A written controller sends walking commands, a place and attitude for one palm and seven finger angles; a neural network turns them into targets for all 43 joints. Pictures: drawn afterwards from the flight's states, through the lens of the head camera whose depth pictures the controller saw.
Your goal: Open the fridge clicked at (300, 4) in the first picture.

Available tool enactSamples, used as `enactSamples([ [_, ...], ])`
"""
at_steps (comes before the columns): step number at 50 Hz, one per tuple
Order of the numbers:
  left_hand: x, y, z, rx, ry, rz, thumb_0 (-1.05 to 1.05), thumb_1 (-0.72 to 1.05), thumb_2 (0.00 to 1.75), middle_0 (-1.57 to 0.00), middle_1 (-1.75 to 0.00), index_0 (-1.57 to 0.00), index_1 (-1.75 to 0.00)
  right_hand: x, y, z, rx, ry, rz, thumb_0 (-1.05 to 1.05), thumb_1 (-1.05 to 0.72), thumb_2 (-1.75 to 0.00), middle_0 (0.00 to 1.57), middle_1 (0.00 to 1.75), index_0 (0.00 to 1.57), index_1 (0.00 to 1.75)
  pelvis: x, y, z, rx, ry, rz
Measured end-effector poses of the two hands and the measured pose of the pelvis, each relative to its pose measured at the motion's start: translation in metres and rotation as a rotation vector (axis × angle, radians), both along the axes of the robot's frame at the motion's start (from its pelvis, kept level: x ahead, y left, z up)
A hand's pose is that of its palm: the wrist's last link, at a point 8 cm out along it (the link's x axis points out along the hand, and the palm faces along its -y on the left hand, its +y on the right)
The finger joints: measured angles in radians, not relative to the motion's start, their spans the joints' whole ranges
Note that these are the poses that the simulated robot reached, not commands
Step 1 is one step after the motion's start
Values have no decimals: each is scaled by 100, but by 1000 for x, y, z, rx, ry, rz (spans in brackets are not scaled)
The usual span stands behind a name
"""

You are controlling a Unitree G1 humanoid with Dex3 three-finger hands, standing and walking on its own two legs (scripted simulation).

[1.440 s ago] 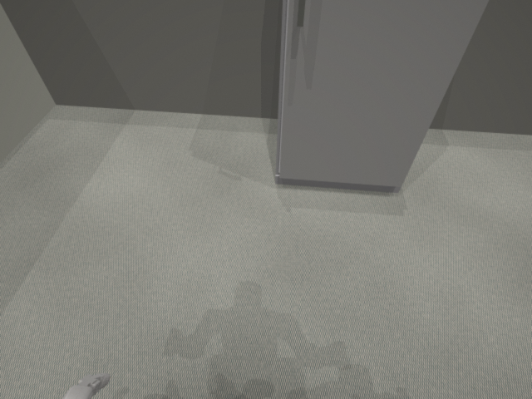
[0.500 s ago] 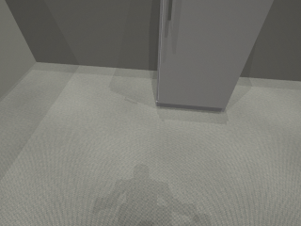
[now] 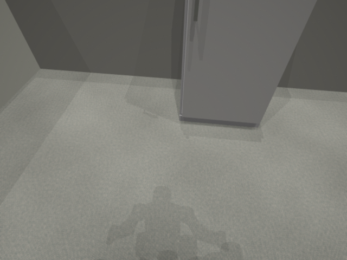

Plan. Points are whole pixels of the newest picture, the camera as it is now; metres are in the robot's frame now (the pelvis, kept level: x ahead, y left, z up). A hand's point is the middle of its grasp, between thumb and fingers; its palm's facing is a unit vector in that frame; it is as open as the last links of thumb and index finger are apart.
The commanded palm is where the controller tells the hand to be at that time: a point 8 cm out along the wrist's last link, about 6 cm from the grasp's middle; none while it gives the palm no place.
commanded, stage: look at it before walking up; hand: left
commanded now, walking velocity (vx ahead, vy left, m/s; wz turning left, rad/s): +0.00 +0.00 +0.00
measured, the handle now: out of the picture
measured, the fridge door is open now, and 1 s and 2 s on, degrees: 0 0 0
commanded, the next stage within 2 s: walk to a spot facing it in 0.20 s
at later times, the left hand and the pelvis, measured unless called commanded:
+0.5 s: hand out of the picture +0.06 +0.23 -0.17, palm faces -0.04 -0.96 -0.28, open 7.4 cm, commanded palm none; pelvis +0.02 +0.00 -0.01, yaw -4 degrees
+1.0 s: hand out of the picture +0.13 +0.11 -0.17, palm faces -0.14 -0.97 -0.17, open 7.4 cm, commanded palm none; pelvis +0.17 -0.06 +0.00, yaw -14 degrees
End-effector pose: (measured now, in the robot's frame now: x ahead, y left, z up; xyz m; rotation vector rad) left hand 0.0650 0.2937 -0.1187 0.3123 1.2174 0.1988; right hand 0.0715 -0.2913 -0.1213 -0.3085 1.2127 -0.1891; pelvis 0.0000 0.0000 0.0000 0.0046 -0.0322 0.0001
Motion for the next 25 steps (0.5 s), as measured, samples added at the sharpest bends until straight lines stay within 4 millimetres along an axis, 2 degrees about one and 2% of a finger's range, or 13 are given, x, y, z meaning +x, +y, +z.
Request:
enactSamples([
  [8, 7, 0, 2, 2, -14, -5, 1, 91, 90, -20, -30, -20, -30, 11, 0, 2, 0, -20, 9, 0, -90, -90, 21, 30, 20, 30, 2, 0, 1, -1, 0, -1],
  [16, 8, 1, 2, 2, -9, -6, 1, 91, 90, -20, -30, -20, -30, 12, 0, 3, -2, -18, 8, 0, -90, -90, 21, 30, 20, 30, 4, 0, 1, 0, 1, -2],
  [20, 4, -4, -3, -5, 10, 2, 1, 91, 90, -20, -30, -20, -30, 7, 4, -1, 5, -7, -4, 0, -91, -90, 21, 30, 20, 30, 8, 1, -1, -1, 3, -18],
  [25, -6, -20, -18, -60, 80, -1, 1, 91, 90, -20, -30, -20, -30, -9, 19, -15, 52, 20, -59, 0, -91, -90, 20, 30, 20, 30, 23, 0, -7, 1, 9, -61],
])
